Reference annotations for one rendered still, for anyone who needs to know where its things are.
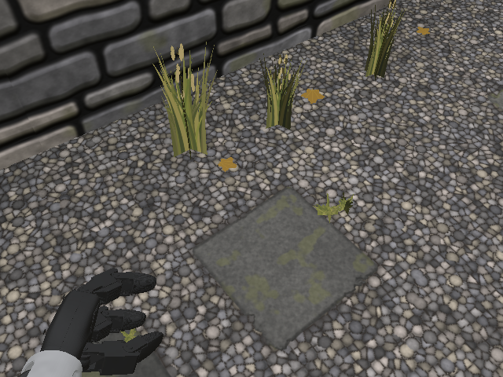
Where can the left robot hand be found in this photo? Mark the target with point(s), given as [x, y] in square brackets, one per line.
[79, 321]

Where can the robot left forearm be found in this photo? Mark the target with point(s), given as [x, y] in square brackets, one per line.
[52, 363]

